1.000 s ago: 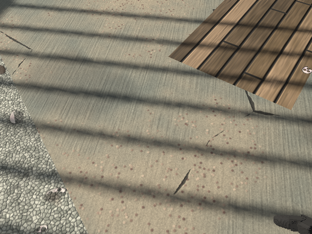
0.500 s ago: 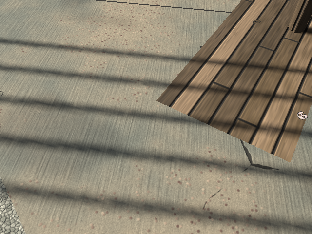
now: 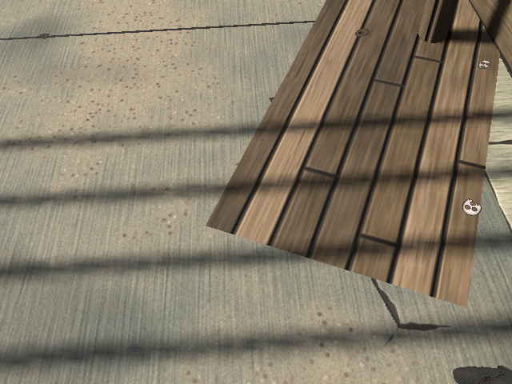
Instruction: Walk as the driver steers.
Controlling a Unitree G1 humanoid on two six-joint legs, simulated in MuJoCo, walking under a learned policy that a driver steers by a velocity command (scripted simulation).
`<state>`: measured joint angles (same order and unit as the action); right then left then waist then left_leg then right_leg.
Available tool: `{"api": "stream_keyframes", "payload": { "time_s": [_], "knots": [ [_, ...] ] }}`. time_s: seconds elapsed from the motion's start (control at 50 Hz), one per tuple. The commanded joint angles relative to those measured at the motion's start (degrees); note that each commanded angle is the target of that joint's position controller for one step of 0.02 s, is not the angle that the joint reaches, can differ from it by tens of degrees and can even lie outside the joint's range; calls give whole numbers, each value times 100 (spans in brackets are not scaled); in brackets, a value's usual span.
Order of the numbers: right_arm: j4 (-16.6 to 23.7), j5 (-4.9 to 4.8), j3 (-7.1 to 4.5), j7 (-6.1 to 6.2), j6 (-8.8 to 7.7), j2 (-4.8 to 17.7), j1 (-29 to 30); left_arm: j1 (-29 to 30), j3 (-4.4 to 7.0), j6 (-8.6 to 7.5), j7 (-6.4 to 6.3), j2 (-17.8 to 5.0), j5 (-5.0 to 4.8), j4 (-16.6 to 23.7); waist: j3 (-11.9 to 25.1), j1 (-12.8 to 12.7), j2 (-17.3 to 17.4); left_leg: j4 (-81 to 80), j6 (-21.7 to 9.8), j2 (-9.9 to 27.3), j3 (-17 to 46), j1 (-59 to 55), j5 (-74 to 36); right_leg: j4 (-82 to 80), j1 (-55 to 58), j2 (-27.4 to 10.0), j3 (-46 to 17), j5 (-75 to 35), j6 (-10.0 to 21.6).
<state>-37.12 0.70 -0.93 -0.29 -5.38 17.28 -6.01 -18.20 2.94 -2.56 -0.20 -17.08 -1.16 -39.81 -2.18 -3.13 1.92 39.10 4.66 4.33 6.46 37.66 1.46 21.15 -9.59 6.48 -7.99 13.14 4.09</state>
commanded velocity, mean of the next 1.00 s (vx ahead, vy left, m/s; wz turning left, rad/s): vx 0.50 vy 0.00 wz -0.13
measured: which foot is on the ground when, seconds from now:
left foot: up 0.00-0.10, down 0.12-0.66, up 0.68-1.00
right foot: down 0.00-0.12, up 0.14-0.62, down 0.64-1.00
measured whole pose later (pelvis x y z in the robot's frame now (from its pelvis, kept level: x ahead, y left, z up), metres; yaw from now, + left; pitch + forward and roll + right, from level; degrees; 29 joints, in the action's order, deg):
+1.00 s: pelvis +0.52 -0.07 +0.00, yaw -5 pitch +0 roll -2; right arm -44.4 -1.2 -3.3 -1.2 -1.9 16.7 -9.8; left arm -18.8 4.0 -5.3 0.1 -15.2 0.7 -47.0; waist -1.5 -3.2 2.7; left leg 46.0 0.5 6.1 3.6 39.5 -1.4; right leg 12.3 1.1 2.4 11.1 13.6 2.2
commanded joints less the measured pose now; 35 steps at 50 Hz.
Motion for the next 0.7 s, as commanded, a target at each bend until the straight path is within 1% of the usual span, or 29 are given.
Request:
{"api": "stream_keyframes", "payload": {
  "time_s": [0.02, 0.04, 0.08, 0.1, 0.12, 0.14, 0.16, 0.18, 0.2, 0.22, 0.24, 0.26, 0.28, 0.3, 0.36, 0.4, 0.44, 0.48, 0.52, 0.54, 0.56, 0.58, 0.6, 0.62, 0.64, 0.66, 0.68, 0.7],
  "knots": [
    [440, -98, -136, -35, -119, 467, 442, -140, 304, -18, -69, -1004, -66, 243, 308, -52, -726, -744, -5, -431, -241, -1197, -569, -403, -560, -1153, -998, -734, 775],
    [439, -114, -184, -46, -136, 565, 418, -153, 300, -5, -77, -972, -73, 230, 327, -5, -779, -894, -70, -409, -128, -1252, -448, -235, -356, -1245, -1217, -564, 710],
    [396, -134, -284, -54, -175, 718, 204, -78, 307, 19, -79, -939, -40, 237, 336, 169, -913, -1011, -270, -382, -87, -1509, 33, 139, -113, -1391, -1558, -496, 585],
    [307, -130, -343, -41, -195, 767, -132, -17, 286, 37, -73, -848, -23, 257, 406, 367, -929, -1181, -409, -387, -172, -1958, 155, 429, -149, -1298, -1578, -515, 479],
    [236, -74, -426, -5, -220, 908, -634, -43, 207, 29, -52, -613, 7, 286, 741, 623, -820, -1268, -619, -145, -56, -2819, 299, 1142, -346, -1020, -1373, -536, 291],
    [196, 1, -508, 44, -216, 1211, -1399, -221, 62, 14, -24, -188, 112, 372, 1532, 852, 19, -1294, -950, 887, 967, -4183, 794, 2800, -971, -587, -816, 536, 71],
    [-23, 39, -627, -3, -121, 1662, -1721, -1008, -21, -49, -3, 15, -87, 562, 2006, 445, 2019, -1982, -1902, 2053, 3792, -5574, 2309, 4587, -2940, -20, -163, 2260, -225],
    [89, -56, -528, -31, -103, 1085, -1546, -808, 107, -31, -41, -640, -156, 392, 1507, 640, 1134, -2309, -1785, 1969, 4034, -5207, 3643, 5278, -3553, -483, -299, 1826, -320],
    [117, -79, -449, -6, -82, 803, -1333, -153, 201, 6, -48, -924, -98, 471, 840, 786, 602, -2336, -1531, 1704, 3036, -4573, 3296, 5403, -3647, -654, -152, 1287, -341],
    [130, -23, -392, -4, -61, 677, -1071, 119, 205, 39, -63, -855, -28, 522, 523, 701, 226, -2362, -1407, 1434, 2237, -3973, 2380, 5280, -3438, -844, -25, 882, -375],
    [56, 2, -348, -7, -53, 538, -968, 279, 201, 33, -48, -750, 27, 580, 266, 638, 259, -2459, -1421, 1189, 1719, -3560, 1715, 5005, -3324, -963, -41, 621, -390],
    [-9, 35, -322, 1, -72, 472, -942, 239, 189, 36, -16, -613, -2, 589, 193, 525, 450, -2586, -1386, 1005, 1298, -3270, 1321, 4819, -3048, -1076, -17, 465, -386],
    [-77, 22, -315, -5, -98, 413, -954, 190, 166, 44, 2, -497, -26, 560, 179, 486, 541, -2703, -1415, 890, 1020, -3163, 1084, 4659, -2914, -1083, 55, 405, -391],
    [-154, -4, -318, -16, -121, 404, -1004, 186, 144, 54, 11, -391, -27, 536, 174, 464, 518, -2774, -1488, 860, 817, -3123, 818, 4506, -2881, -1061, 114, 395, -397],
    [-358, -61, -386, -33, -145, 608, -1113, 556, 68, 39, 29, -216, 44, 640, 61, 465, 294, -2965, -1708, 974, 471, -3225, 63, 3656, -3139, -1089, 149, 82, -449],
    [-462, -97, -402, -27, -105, 704, -1107, 820, 17, -16, 80, -146, 69, 676, 66, 505, 215, -3020, -1700, 928, 168, -3327, -264, 2937, -3089, -1149, 298, -447, -468],
    [-576, -140, -406, -16, -60, 784, -1186, 1194, -33, -84, 146, -72, 64, 733, 1, 636, 216, -3038, -1619, 819, -139, -3314, -443, 2234, -2867, -1148, 517, -973, -459],
    [-720, -179, -410, -11, -14, 862, -1402, 1580, -61, -132, 201, -40, 34, 817, -70, 781, 204, -3010, -1563, 796, -304, -3340, -456, 1709, -2616, -1060, 701, -1254, -443],
    [-871, -210, -416, -18, 43, 923, -1621, 1871, -52, -156, 244, -86, -2, 922, -137, 849, 233, -2949, -1530, 921, -289, -3560, -528, 1381, -2518, -984, 771, -1210, -366],
    [-936, -226, -423, -17, 76, 950, -1679, 1965, -38, -165, 264, -128, -14, 972, -169, 832, 267, -2888, -1498, 1005, -271, -3712, -638, 1245, -2496, -955, 778, -1082, -295],
    [-986, -242, -433, -10, 109, 983, -1700, 2010, -21, -174, 283, -177, -15, 1007, -177, 786, 299, -2794, -1457, 1078, -264, -3864, -828, 1118, -2434, -921, 794, -917, -209],
    [-1021, -255, -446, 4, 144, 1028, -1682, 1949, 8, -182, 296, -245, -5, 1007, -129, 685, 333, -2626, -1404, 1118, -291, -3983, -1222, 987, -2235, -856, 840, -755, -114],
    [-1036, -266, -459, 23, 174, 1090, -1613, 1662, 69, -187, 290, -358, 21, 941, 60, 463, 366, -2251, -1325, 1074, -398, -4024, -2045, 831, -1722, -719, 949, -689, 1],
    [-1054, -286, -435, 36, 201, 1059, -1572, 1013, 182, -188, 256, -529, 58, 747, 454, 79, 294, -1467, -1201, 875, -567, -3803, -2796, 573, -655, -572, 1058, -880, 157],
    [-1007, -233, -359, 48, 189, 911, -1552, 108, 328, -170, 185, -827, 89, 506, 1053, -343, 178, -336, -1012, 600, -713, -3041, -2416, 682, 846, -829, 792, -1025, 343],
    [-767, -89, -161, 19, 108, 343, -1853, -716, 459, -127, 96, -1425, 236, 429, 2039, -431, -945, 1908, -638, -77, -955, -957, 55, 787, 3131, -2460, -1348, -823, 1026],
    [-837, -154, -107, 4, 13, 249, -2026, -804, 401, -101, 89, -1234, 167, 387, 2617, -377, -1578, 3124, -544, -594, -209, 34, 3163, -58, 3430, -3137, -3166, -86, 1470],
    [-769, -320, -292, -16, -22, 818, -1606, -524, 282, -116, 96, -869, 130, 365, 1709, -414, -1057, 3525, -587, -280, 105, 528, 2937, -248, 2688, -2923, -2508, 317, 1208]
  ]
}}
Next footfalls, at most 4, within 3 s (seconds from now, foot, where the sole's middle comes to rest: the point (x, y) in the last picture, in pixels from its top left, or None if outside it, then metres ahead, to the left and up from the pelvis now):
0.12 left None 0.26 0.15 -0.78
0.64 right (352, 378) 0.47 -0.16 -0.78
1.18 left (274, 263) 0.79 0.05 -0.78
1.66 right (324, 185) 1.10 -0.11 -0.78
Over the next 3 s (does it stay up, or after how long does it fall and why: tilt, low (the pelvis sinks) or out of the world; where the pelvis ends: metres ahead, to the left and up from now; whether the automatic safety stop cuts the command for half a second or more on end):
stays up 1.58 0.08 0.00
